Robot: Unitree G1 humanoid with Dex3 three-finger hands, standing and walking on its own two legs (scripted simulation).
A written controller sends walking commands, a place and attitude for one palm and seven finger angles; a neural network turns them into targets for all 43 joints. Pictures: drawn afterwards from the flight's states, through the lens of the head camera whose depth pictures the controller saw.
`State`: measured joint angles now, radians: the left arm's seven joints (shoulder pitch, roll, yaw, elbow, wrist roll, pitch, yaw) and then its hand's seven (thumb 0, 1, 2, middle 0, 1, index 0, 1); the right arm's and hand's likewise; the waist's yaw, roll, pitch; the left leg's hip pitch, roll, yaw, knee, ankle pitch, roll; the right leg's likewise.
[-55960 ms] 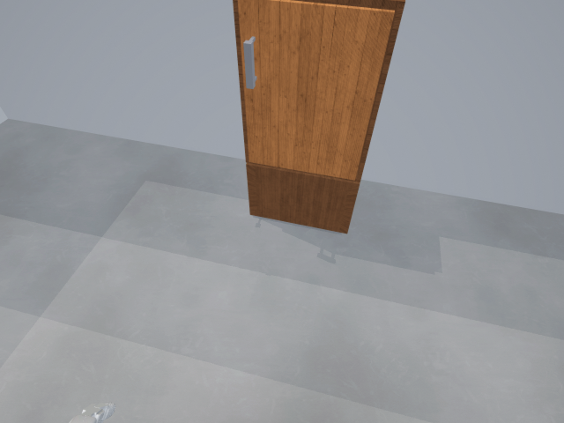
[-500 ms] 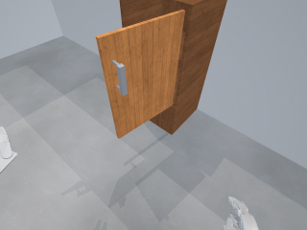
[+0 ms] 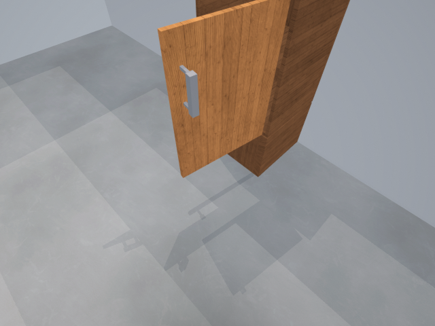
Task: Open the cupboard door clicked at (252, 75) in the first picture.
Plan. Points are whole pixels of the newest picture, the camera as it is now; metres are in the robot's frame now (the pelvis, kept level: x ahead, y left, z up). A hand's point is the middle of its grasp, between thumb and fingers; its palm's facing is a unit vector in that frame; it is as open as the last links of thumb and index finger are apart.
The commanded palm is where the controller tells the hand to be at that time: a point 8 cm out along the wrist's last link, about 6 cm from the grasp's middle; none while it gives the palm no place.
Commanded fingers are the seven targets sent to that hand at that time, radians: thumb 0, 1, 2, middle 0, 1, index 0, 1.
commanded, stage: let the arm hang, fingers relaxed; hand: left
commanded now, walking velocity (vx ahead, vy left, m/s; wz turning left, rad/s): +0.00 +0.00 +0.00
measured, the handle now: (188, 91) +0.69 +0.12 +0.01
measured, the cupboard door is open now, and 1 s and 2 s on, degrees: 81 81 81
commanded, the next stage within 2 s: look to check the result in 0.68 s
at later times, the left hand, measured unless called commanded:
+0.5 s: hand out of the picture +0.05 +0.22 -0.16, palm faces -0.01 -0.97 -0.23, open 7.4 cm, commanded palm none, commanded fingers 0.00 0.90 0.90 -0.20 -0.30 -0.20 -0.30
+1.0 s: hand out of the picture +0.06 +0.25 -0.16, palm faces -0.02 -0.96 -0.28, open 7.4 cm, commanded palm none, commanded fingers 0.00 0.90 0.90 -0.20 -0.30 -0.20 -0.30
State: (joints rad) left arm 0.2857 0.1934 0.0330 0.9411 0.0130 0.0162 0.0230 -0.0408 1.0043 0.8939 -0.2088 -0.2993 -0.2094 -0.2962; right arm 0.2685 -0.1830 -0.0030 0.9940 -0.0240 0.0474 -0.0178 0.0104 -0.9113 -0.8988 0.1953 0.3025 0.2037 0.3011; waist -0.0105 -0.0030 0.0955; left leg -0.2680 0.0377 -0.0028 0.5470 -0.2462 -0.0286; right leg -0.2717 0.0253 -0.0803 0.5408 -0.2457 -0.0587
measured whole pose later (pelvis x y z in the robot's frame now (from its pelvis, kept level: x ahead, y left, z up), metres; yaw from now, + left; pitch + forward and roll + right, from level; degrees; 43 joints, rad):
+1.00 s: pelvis +0.02 +0.04 +0.01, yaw -1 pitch -2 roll +0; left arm 0.17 0.24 0.02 1.15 0.02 -0.01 0.01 0.00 0.91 0.90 -0.20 -0.30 -0.20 -0.30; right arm 0.16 -0.24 -0.01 1.13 -0.02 0.00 -0.02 0.01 -0.91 -0.90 0.20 0.30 0.20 0.30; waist -0.01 0.01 0.08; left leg -0.14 -0.01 0.05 0.36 -0.19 0.02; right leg -0.16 -0.01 -0.03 0.37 -0.17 0.00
